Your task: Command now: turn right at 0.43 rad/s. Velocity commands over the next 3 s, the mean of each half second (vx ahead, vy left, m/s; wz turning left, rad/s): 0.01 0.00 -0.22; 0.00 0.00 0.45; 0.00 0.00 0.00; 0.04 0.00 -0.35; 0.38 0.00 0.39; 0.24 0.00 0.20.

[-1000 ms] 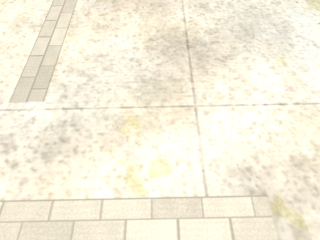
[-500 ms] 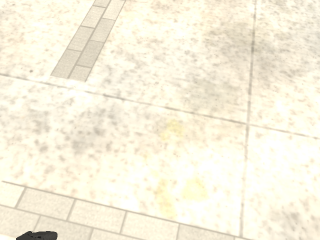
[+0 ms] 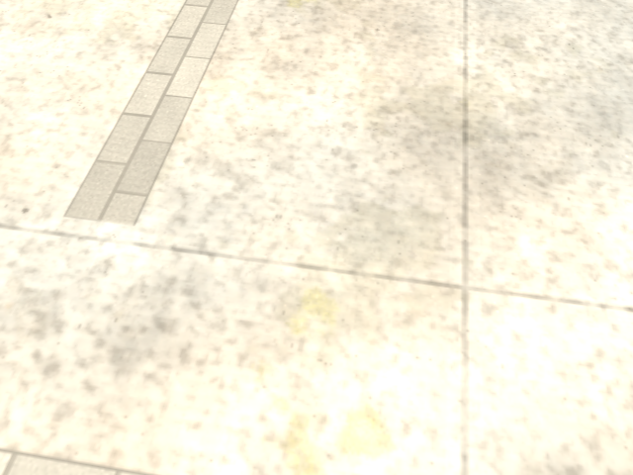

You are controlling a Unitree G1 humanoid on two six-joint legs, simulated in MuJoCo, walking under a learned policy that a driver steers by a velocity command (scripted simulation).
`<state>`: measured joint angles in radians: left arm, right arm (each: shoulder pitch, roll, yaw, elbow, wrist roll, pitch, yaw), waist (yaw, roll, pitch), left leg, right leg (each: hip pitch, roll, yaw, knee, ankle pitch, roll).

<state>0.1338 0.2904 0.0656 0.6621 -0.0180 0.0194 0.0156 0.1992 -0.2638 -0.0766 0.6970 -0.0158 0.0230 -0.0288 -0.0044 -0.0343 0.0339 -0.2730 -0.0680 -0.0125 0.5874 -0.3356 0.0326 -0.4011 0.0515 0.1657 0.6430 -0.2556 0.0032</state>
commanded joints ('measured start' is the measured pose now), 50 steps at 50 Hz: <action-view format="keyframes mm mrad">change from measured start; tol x32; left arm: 1 -17 100 34 -99 8 -5 -8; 50 -45 111 55 7 20 -7 28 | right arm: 1 5 -145 -44 -78 -6 -17 -10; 50 -24 -181 -22 -97 21 -25 -4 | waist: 1 2 235 -101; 13 12 169 -131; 15 -17 -257 -216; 50 12 142 -116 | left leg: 1 159 384 -365 -198 478 214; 12 149 318 -39 -99 576 138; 16 -210 148 -54 402 -371 -111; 39 19 104 97 -30 43 -29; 42 265 460 -505 -248 633 278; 50 191 271 -277 -255 515 196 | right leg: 1 -157 10 -71 203 -179 -5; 4 -271 -64 -54 510 -326 38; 11 -13 -47 -224 73 -117 41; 15 523 -396 224 -209 867 -177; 28 285 -343 -30 -356 239 -256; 37 293 -388 -125 -309 348 -248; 43 -280 -53 -155 492 -445 67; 50 -233 -59 -101 483 -67 76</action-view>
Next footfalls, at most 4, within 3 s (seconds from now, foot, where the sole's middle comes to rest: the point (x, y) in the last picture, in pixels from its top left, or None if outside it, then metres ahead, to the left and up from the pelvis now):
0.28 right None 0.04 -0.16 -0.76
0.82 left None -0.01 0.07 -0.76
1.28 right None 0.07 -0.16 -0.76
1.84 right None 0.03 -0.19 -0.76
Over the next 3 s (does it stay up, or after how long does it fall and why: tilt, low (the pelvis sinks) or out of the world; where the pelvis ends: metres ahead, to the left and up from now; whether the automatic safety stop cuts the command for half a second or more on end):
stays up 0.40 0.03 0.00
